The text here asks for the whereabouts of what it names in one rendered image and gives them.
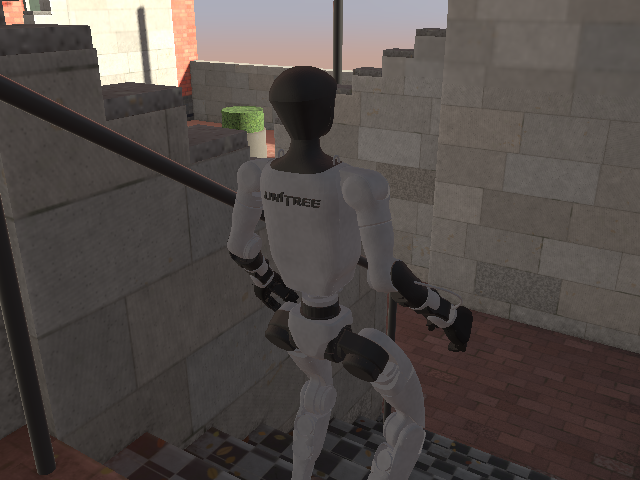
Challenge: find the left robot hand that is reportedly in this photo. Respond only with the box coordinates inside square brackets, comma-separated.
[252, 271, 299, 312]

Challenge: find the left robot shin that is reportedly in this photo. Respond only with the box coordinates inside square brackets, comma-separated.
[291, 380, 332, 480]

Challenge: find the left robot upper arm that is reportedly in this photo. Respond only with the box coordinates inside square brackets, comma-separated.
[227, 158, 275, 259]

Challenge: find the right robot upper arm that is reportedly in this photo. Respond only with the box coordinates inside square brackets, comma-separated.
[339, 166, 402, 293]

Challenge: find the right robot hand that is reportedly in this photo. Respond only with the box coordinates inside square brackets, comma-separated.
[426, 306, 473, 352]

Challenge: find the humanoid robot head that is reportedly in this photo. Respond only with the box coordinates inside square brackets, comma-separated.
[269, 66, 342, 174]

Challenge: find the right robot forearm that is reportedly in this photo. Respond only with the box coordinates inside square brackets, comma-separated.
[390, 260, 457, 328]

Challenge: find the left robot forearm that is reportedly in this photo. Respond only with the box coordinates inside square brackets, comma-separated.
[227, 235, 274, 288]

